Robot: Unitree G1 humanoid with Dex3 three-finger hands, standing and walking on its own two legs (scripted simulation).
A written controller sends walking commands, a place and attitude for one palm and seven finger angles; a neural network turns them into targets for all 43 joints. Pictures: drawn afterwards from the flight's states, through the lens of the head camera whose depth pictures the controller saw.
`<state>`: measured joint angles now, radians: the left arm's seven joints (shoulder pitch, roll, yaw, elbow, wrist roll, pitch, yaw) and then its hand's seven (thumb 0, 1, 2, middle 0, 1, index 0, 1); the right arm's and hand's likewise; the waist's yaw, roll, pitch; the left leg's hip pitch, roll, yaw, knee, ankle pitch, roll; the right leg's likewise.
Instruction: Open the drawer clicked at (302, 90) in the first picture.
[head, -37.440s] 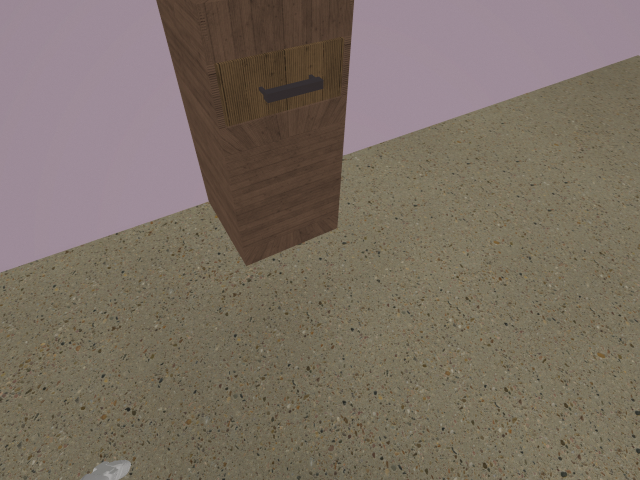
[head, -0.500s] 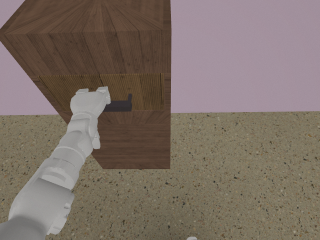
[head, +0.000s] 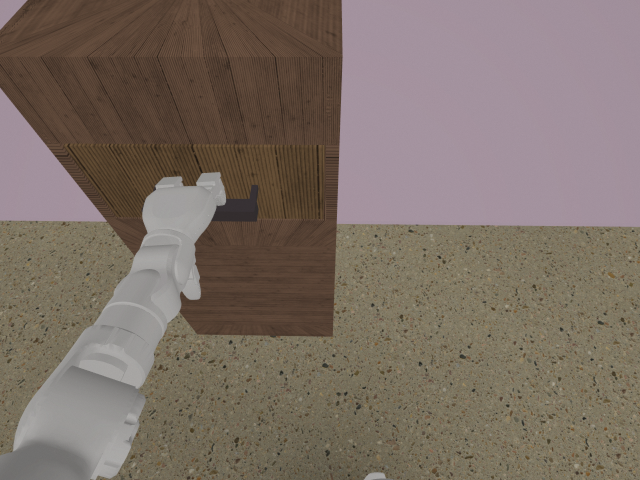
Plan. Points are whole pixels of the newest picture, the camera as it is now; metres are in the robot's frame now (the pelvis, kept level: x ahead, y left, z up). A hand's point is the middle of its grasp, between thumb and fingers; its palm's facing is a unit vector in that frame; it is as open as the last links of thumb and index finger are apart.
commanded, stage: lower the fingers behind the handle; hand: left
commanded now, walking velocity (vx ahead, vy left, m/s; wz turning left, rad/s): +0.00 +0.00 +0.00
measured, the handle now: (203, 199) +0.53 +0.20 -0.02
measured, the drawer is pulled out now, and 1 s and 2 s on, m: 0.00 0.00 0.00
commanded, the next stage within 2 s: lift the hand off the handle in 1.12 s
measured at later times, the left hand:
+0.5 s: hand (207, 229) +0.46 +0.18 +0.00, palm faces -0.07 +0.02 -1.00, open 13.9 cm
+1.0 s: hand (207, 235) +0.45 +0.18 -0.01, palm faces +0.03 +0.04 -1.00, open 14.1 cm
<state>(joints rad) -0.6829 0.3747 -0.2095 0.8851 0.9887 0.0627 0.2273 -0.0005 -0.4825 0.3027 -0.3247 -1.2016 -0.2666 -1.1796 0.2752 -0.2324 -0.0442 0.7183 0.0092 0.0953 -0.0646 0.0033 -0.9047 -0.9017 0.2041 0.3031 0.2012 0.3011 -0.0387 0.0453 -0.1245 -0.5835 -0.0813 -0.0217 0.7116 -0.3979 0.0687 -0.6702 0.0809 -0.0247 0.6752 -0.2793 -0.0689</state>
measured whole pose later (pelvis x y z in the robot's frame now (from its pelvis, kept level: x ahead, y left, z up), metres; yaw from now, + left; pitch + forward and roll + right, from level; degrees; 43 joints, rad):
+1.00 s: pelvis -0.03 +0.01 -0.04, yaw -1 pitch +22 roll -1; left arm -0.86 0.32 -0.20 1.07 1.08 0.14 0.46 0.00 -0.49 0.30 -0.26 -1.21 -0.22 -1.28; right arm 0.27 -0.23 -0.04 0.72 0.00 0.07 0.01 0.00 -0.91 -0.90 0.20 0.30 0.20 0.30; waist -0.07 0.05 -0.18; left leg -0.87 -0.09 0.00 0.96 -0.47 0.08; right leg -0.95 0.07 -0.03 0.90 -0.33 -0.06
